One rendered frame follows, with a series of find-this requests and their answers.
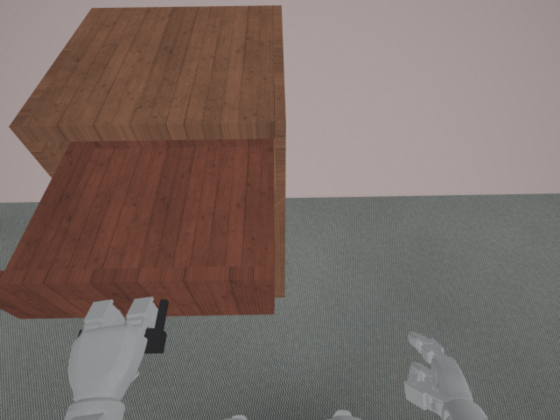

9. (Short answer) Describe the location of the handle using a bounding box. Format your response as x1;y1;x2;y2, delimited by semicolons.
78;299;169;354

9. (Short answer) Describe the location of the right robot shin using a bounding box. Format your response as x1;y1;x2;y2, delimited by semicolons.
333;409;351;417

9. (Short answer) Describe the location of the cabinet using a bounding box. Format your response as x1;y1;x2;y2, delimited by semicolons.
9;5;286;298

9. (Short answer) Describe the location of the robot left forearm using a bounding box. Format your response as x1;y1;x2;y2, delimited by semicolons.
65;397;125;420

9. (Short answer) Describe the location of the robot left hand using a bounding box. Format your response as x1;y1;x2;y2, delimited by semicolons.
68;297;158;402

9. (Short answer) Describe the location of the drawer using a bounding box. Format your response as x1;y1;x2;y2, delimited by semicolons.
0;138;275;319

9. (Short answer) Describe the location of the robot right hand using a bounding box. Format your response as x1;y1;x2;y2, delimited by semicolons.
404;332;473;418

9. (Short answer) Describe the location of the robot right forearm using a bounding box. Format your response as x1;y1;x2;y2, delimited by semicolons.
442;398;487;420

